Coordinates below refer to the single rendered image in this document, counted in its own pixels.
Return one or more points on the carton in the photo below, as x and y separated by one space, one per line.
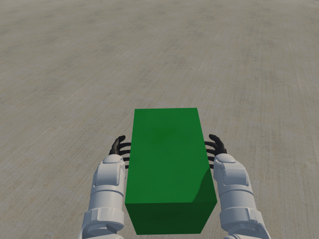
169 186

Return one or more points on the right robot forearm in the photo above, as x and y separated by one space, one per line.
238 214

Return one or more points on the left robot forearm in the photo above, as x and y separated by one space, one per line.
105 215

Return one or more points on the robot left hand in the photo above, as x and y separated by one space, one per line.
117 146

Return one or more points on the robot right hand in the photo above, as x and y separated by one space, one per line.
218 145

